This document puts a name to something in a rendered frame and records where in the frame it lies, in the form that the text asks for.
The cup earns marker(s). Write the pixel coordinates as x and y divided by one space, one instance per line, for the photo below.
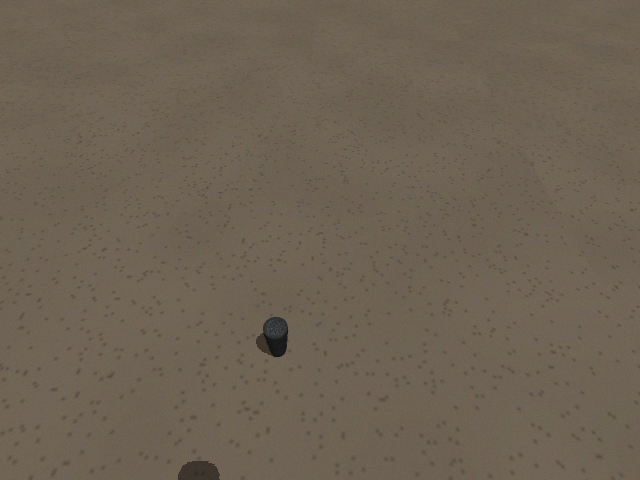
275 331

